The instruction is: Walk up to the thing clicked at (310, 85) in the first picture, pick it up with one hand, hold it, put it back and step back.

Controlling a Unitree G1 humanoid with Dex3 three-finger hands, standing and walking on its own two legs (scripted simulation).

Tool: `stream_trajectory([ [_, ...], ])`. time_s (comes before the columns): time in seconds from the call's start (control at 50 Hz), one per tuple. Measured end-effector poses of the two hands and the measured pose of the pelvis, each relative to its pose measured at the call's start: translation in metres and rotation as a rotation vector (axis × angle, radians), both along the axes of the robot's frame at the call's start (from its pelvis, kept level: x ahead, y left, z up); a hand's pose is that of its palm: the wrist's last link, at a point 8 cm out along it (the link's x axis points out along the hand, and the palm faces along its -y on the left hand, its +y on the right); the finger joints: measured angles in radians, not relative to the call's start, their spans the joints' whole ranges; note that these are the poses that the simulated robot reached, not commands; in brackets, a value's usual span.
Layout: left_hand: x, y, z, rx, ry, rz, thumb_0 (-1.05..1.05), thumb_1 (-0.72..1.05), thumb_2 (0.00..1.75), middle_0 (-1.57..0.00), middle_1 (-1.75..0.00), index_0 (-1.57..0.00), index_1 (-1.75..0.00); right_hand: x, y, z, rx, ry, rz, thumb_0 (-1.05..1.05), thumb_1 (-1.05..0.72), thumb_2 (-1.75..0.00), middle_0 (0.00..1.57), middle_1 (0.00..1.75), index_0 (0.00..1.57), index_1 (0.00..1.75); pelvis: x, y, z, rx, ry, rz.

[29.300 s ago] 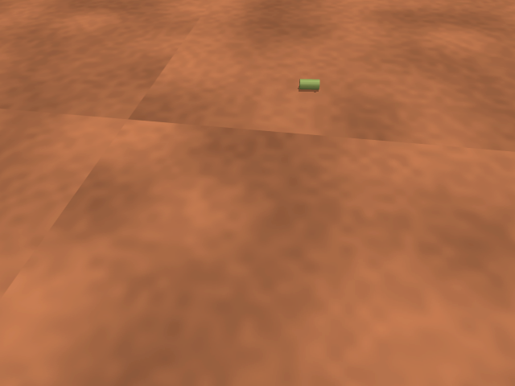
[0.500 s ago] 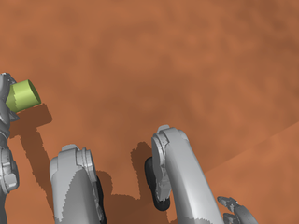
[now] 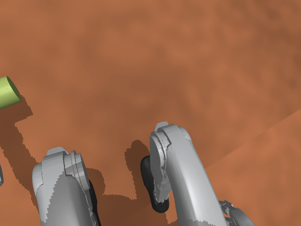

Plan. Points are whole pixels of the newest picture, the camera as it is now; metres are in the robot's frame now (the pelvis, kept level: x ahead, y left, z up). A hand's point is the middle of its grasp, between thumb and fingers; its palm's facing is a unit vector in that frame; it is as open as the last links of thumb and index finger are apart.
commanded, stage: lower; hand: left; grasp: from above
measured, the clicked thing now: out of the picture +0.46 +0.33 -0.22
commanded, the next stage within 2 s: rest in 0.12 s
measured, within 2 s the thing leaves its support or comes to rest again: rests again in 1.86 s
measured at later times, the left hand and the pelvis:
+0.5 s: hand out of the picture +0.45 +0.33 -0.26, palm faces -0.45 -0.19 -0.87, open 9.9 cm; pelvis +0.00 +0.00 -0.03, yaw -2 degrees
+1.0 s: hand out of the picture +0.45 +0.33 -0.29, palm faces -0.44 -0.20 -0.88, open 9.9 cm; pelvis +0.00 +0.00 -0.04, yaw -5 degrees
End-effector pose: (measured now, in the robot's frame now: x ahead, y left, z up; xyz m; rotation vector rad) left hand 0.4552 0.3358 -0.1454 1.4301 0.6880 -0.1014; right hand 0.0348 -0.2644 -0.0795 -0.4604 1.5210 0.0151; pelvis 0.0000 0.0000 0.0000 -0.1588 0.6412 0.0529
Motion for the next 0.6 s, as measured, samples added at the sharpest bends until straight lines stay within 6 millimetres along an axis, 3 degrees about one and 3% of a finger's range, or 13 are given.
stream_trajectory([
  [0.26, -0.001, -0.003, -0.040, -0.025, -0.017, 0.005, 0.01, 0.00, 0.45, -0.76, -0.48, -0.78, -0.45, 0.004, -0.005, -0.010, -0.012, 0.013, 0.045, 0.00, -0.90, -0.89, 0.20, 0.30, 0.20, 0.30, -0.001, 0.000, -0.019, -0.012, -0.032, -0.012],
  [0.6, 0.005, -0.004, -0.061, -0.026, -0.021, 0.026, 0.01, 0.01, 0.44, -0.75, -0.45, -0.77, -0.43, 0.000, 0.004, -0.018, 0.020, 0.006, 0.081, 0.00, -0.89, -0.89, 0.20, 0.30, 0.20, 0.30, -0.002, 0.002, -0.031, -0.034, -0.069, -0.031],
])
